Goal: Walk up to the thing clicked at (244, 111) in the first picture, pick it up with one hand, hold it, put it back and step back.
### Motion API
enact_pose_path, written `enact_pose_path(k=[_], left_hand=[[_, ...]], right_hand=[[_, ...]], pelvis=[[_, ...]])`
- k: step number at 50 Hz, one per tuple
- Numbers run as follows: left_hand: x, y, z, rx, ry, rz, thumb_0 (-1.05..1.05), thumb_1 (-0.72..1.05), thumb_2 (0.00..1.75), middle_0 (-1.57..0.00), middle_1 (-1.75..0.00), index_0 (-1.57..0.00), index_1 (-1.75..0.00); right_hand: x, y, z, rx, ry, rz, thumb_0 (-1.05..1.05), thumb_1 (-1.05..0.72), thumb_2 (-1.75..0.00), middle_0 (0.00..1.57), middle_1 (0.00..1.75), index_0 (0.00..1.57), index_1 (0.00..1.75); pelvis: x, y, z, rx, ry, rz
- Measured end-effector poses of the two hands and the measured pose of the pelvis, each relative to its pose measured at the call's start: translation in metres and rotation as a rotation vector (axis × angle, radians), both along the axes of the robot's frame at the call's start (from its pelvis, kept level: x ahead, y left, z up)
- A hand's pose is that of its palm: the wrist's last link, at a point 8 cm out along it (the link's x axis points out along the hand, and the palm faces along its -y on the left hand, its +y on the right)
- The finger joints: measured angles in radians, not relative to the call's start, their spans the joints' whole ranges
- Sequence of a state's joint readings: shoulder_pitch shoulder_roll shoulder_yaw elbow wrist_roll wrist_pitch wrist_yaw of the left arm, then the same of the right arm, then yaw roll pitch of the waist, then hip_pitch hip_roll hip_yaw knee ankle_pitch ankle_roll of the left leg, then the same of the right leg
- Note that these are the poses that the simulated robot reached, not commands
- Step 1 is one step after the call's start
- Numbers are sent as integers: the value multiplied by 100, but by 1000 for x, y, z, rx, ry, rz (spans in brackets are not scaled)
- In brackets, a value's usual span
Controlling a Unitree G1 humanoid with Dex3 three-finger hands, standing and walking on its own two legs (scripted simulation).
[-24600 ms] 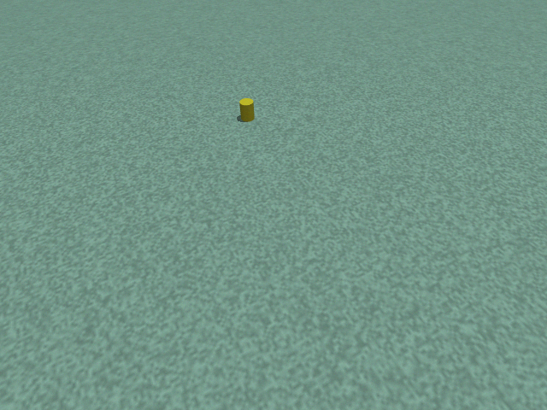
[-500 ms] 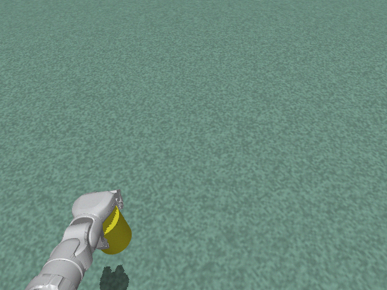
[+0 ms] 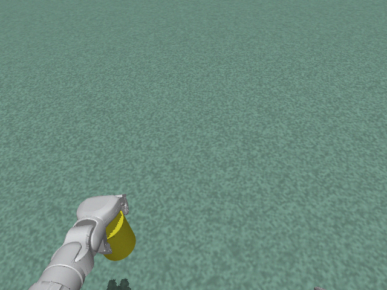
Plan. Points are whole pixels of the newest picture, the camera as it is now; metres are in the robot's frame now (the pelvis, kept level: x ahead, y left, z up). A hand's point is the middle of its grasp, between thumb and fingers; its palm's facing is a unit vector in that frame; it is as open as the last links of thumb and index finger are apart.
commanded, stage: hold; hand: left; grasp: from above
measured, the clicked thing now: (112, 233) +0.31 +0.23 -0.11
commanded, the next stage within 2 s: crouch in 1.30 s
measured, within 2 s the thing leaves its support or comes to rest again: neither
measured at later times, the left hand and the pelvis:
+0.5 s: hand (104, 235) +0.28 +0.22 -0.04, palm faces -0.46 -0.06 -0.88, open 11.1 cm; pelvis -0.01 -0.01 +0.01, yaw +0 degrees
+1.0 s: hand (101, 235) +0.28 +0.22 -0.02, palm faces -0.46 -0.06 -0.89, open 11.1 cm; pelvis -0.01 -0.01 +0.01, yaw +0 degrees
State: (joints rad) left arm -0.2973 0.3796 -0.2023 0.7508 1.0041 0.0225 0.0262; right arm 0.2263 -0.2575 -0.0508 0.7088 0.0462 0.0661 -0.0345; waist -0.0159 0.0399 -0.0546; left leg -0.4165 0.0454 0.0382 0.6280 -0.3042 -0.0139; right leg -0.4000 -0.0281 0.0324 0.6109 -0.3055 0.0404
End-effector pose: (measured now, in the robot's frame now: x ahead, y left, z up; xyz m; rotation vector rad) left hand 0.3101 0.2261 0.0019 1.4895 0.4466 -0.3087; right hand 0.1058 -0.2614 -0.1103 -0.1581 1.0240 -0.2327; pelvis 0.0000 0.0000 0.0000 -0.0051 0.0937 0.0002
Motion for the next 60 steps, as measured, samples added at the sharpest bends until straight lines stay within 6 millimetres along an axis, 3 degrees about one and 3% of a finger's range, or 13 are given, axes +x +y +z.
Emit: enact_pose_path(k=[29, 60], left_hand=[[-26, -8, 22, -7, -4, -18, 0, -19, 74, -40, -99, -48, -96], [-29, -10, 35, -18, -3, -27, 0, -19, 74, -40, -99, -48, -96]], right_hand=[[7, 2, 10, 19, -68, 28, 1, -91, -89, 20, 30, 20, 30], [29, 10, 19, 29, -109, 57, 1, -91, -89, 20, 30, 20, 30]], pelvis=[[-16, -6, 8, 9, -63, -5], [-13, -7, 13, 11, -84, -4]])
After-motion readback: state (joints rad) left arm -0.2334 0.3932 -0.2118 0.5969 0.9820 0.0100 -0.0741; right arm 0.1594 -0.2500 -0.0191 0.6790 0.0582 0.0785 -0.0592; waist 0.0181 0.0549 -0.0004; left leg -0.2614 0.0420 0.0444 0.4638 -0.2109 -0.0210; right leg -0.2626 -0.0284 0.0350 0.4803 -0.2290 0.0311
